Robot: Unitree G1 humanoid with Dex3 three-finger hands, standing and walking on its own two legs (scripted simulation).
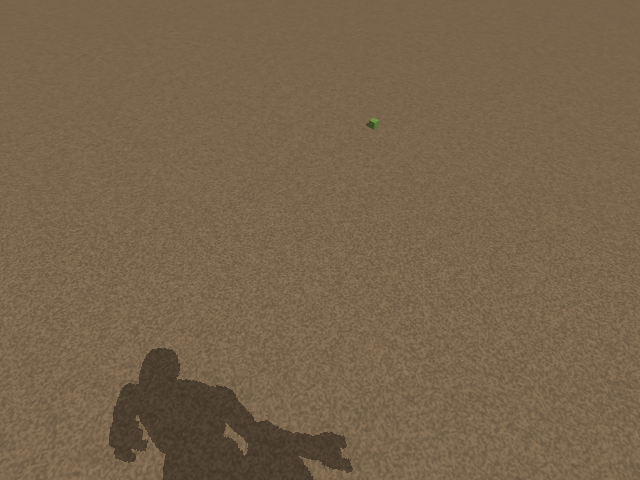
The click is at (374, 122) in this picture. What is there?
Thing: cube
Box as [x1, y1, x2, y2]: [369, 118, 378, 128]
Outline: 373,118 369,120 369,126 375,128 378,126 378,120
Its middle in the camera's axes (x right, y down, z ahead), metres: +0.30 -0.69 +2.31
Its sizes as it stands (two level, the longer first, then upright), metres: 0.042 0.042 0.042
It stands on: the floor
